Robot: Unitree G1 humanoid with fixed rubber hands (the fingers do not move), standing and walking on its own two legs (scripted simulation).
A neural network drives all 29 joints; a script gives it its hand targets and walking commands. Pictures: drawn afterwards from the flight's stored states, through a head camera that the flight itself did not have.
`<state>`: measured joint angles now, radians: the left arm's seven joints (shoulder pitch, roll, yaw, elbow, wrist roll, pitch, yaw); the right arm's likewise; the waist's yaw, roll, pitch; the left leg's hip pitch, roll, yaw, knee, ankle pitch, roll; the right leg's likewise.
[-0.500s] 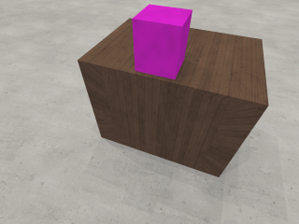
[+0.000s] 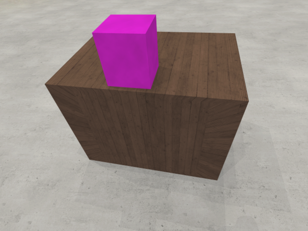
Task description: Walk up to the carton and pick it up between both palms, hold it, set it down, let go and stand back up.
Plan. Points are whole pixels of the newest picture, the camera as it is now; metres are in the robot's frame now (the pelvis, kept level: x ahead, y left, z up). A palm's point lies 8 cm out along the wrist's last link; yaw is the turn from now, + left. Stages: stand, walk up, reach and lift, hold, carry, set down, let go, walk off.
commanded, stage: walk up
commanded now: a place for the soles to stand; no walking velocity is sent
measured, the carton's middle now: (130, 52) +0.85 +0.11 +0.07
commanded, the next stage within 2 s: none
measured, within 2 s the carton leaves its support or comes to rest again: neither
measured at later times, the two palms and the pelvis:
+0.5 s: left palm (50, 222) +0.20 +0.32 -0.10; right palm (228, 188) +0.29 -0.21 -0.11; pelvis +0.18 +0.05 +0.00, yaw -12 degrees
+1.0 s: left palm (71, 141) +0.49 +0.34 -0.10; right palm (199, 192) +0.29 -0.13 -0.15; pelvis +0.35 +0.12 -0.01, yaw -19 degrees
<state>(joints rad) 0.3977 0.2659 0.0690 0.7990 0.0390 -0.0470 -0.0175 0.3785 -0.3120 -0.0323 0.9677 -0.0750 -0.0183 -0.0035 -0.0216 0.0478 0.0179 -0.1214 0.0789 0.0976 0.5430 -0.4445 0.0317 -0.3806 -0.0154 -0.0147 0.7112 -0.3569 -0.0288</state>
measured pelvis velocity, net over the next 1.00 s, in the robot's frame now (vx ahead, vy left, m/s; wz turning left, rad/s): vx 0.35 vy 0.12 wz -0.34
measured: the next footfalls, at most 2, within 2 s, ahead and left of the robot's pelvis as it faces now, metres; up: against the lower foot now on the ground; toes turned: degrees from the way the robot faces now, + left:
right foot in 0.02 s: +0.10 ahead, -0.11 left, +0.00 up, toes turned +1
left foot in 0.54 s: +0.39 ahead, +0.18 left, +0.00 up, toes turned -10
